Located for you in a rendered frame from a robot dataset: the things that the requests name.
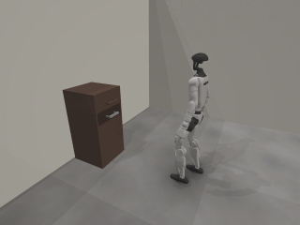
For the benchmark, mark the left robot shin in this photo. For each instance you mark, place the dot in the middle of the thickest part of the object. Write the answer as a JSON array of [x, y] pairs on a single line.
[[180, 158]]

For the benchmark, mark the robot right thigh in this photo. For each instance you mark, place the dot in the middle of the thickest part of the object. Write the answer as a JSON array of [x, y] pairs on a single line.
[[193, 143]]

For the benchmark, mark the robot left hand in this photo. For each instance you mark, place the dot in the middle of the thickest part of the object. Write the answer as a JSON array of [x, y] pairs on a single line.
[[182, 133]]

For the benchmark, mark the left robot upper arm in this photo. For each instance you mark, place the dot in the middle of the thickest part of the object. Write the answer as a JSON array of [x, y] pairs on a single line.
[[193, 84]]

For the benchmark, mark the cabinet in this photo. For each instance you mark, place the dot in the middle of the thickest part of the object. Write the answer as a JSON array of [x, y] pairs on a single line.
[[94, 144]]

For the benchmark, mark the robot right forearm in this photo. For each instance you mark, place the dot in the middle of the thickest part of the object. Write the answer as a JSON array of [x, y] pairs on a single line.
[[203, 108]]

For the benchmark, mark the right robot upper arm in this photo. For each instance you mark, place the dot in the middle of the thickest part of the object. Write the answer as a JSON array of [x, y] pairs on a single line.
[[208, 89]]

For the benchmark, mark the drawer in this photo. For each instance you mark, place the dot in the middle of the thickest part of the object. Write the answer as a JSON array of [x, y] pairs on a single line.
[[102, 116]]

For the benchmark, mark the handle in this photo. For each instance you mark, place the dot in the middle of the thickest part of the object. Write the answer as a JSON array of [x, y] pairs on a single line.
[[112, 115], [112, 102]]

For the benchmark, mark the robot left forearm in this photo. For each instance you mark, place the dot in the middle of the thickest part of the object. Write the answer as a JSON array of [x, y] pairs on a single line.
[[189, 115]]

